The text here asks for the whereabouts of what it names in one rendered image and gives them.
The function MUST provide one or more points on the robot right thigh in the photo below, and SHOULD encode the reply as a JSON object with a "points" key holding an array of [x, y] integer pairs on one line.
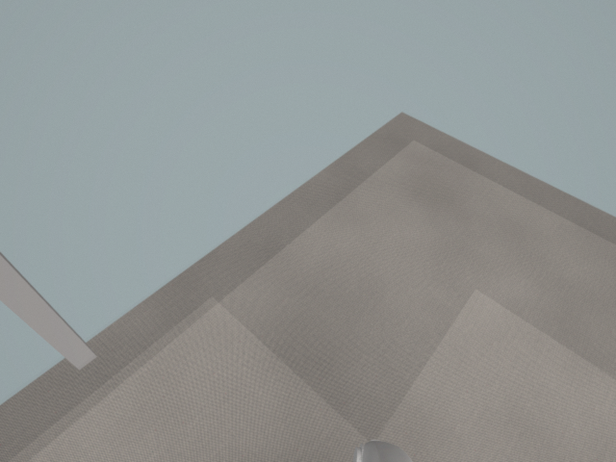
{"points": [[378, 451]]}

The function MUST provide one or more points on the panel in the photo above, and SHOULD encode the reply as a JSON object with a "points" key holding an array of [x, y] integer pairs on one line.
{"points": [[25, 301]]}

